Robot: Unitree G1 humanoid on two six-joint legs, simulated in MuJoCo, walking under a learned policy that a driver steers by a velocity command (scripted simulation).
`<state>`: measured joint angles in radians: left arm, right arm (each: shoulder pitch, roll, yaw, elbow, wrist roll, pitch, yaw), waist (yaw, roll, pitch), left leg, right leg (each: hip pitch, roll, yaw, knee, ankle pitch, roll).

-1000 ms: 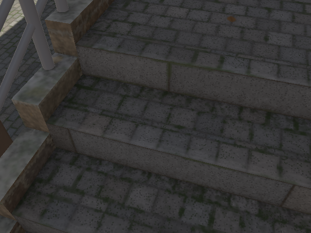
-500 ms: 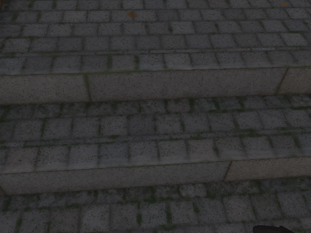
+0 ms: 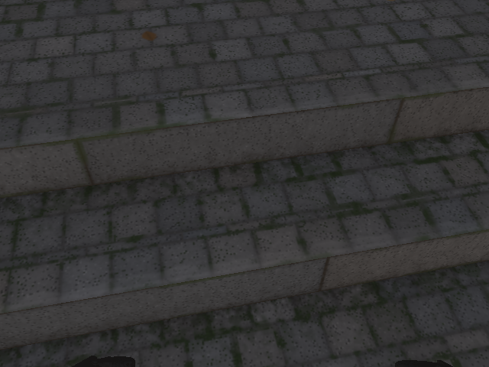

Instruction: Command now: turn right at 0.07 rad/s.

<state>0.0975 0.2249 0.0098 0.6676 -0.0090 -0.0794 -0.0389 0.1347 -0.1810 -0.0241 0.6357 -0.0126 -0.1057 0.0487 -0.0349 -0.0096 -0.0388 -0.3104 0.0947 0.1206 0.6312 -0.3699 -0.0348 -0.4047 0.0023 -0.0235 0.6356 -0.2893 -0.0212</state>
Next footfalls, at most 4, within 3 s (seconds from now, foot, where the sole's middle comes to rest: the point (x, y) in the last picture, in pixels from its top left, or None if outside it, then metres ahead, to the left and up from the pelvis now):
1.10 right None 0.35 -0.13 -0.60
1.66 left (202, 236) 0.70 0.11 -0.43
2.12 right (252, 83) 1.07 -0.03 -0.27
2.70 left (123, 67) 1.15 0.32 -0.27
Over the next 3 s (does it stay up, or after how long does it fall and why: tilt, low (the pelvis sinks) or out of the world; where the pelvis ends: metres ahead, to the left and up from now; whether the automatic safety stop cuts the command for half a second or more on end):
stays up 1.14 0.17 0.51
